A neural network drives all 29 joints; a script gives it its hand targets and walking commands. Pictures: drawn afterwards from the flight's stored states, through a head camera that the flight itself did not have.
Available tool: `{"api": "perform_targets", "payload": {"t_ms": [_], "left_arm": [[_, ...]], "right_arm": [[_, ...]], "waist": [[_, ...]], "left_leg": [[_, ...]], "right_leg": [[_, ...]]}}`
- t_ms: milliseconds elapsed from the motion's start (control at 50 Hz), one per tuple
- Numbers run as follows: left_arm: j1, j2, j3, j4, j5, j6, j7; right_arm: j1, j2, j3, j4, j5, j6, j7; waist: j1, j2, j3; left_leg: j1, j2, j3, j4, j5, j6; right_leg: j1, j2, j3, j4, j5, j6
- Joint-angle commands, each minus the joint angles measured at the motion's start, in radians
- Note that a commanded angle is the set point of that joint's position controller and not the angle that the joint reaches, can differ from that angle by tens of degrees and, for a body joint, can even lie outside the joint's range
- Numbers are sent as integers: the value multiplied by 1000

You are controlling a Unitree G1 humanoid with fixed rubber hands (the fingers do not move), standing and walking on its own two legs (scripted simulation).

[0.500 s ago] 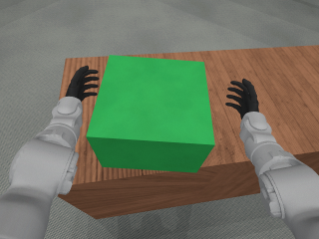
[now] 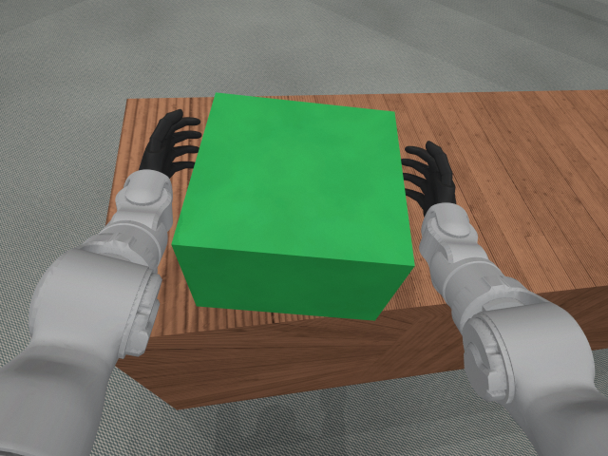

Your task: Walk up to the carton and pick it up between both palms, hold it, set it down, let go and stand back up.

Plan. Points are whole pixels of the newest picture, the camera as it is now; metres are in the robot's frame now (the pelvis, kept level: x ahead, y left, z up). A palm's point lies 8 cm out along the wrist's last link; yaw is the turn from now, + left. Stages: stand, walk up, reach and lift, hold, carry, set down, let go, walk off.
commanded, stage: reach and lift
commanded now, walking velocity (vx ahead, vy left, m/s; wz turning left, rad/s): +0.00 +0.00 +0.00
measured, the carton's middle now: (296, 208) +0.49 +0.01 +0.00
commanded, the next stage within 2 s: none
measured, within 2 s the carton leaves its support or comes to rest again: leaves its support in 1.90 s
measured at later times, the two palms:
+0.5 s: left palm (158, 173) +0.48 +0.19 +0.08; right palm (437, 197) +0.46 -0.18 +0.07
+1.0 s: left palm (161, 175) +0.48 +0.18 +0.08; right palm (439, 206) +0.44 -0.18 +0.07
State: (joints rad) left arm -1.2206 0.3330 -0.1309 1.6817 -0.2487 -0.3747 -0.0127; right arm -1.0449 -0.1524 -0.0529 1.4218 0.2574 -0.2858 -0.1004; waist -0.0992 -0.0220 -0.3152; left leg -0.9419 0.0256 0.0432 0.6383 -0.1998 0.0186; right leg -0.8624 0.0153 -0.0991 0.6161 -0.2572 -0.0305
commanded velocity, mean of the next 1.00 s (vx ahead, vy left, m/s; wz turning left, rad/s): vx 0.00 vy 0.00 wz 0.00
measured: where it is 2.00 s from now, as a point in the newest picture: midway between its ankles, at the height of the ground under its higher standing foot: outside the picture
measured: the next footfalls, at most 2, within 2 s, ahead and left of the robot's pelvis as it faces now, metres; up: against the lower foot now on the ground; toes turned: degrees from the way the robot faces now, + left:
none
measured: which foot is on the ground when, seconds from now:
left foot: down 0.00-1.00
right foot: down 0.00-1.00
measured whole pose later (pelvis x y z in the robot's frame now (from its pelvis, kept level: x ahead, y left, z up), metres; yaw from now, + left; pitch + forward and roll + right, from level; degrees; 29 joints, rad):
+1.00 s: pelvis +0.01 +0.01 +0.03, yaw +1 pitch +20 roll -2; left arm -1.06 0.23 0.39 1.48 0.21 -0.42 -0.02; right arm -0.87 -0.04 -0.63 1.13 -0.32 -0.37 -0.05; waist -0.05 0.00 -0.12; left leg -0.64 0.00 0.04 0.43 -0.14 0.03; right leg -0.55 0.01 -0.10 0.38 -0.18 -0.02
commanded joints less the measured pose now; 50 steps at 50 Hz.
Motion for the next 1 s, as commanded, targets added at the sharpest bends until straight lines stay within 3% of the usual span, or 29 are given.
{"api": "perform_targets", "payload": {"t_ms": [0,120,140,160,180,220,320,380,460,580,680,800,900,980], "left_arm": [[-352,8,-5,-142,27,-15,14],[-347,-24,-10,-143,26,-25,30],[-298,-56,35,-176,61,-21,30],[-297,-49,50,-187,79,-23,27],[-288,-55,53,-189,84,-24,25],[-284,-66,56,-184,86,-30,20],[-299,-49,75,-184,75,-38,16],[-299,-62,85,-178,75,-42,6],[-305,-70,114,-181,106,-46,-9],[-314,-114,163,-211,184,-49,-29],[-312,-205,230,-232,272,-52,-57],[-248,-571,393,-169,502,-73,-149],[-192,-613,443,-212,553,-62,-137],[-160,-634,455,-261,567,-33,-129]], "right_arm": [[-347,-181,-57,-98,-25,-37,5],[-334,-169,-21,-51,8,-25,44],[-338,-162,0,-13,6,-34,53],[-324,-157,-6,0,14,-43,57],[-323,-155,1,0,12,-47,60],[-327,-151,-15,-5,1,-61,59],[-376,-183,-75,-68,-75,-91,27],[-389,-141,-76,-80,-96,-85,12],[-371,-91,-90,-65,-111,-82,8],[-349,-30,-150,-81,-160,-101,14],[-342,87,-221,-122,-276,-112,38],[-315,491,-366,-227,-584,-119,157],[-218,546,-391,-282,-689,-95,203],[-155,575,-384,-295,-720,-69,220]], "waist": [[-9,188,-526],[15,195,-457],[74,214,-433],[59,205,-464],[68,202,-466],[52,179,-496],[12,85,-528],[8,47,-505],[6,50,-475],[11,115,-467],[13,123,-428],[8,120,-316],[10,97,-310],[11,75,-286]], "left_leg": [[719,15,-64,42,383,-110],[747,28,-87,31,390,-109],[753,52,-89,19,484,-120],[773,51,-92,31,529,-117],[774,51,-89,36,548,-115],[764,48,-84,41,566,-113],[676,26,-60,47,456,-94],[601,15,-46,36,379,-76],[547,7,-34,13,338,-67],[616,10,-21,-2,393,-89],[659,12,-10,-38,398,-90],[650,12,-12,-128,325,-74],[756,29,-36,-178,376,-68],[833,37,-45,-184,435,-68]], "right_leg": [[-10,7,2,-104,209,20],[-40,0,-3,-113,160,15],[-44,1,-19,-79,177,-2],[-43,1,-9,-106,158,-5],[-39,2,-9,-106,177,-6],[-20,4,-7,-110,213,0],[84,8,15,-103,297,21],[146,-1,32,-92,313,31],[196,-20,44,-92,326,39],[200,-26,36,-117,344,30],[243,-33,25,-154,343,26],[407,-46,13,-196,415,14],[441,-33,-10,-229,429,22],[427,-21,-17,-256,399,27]]}}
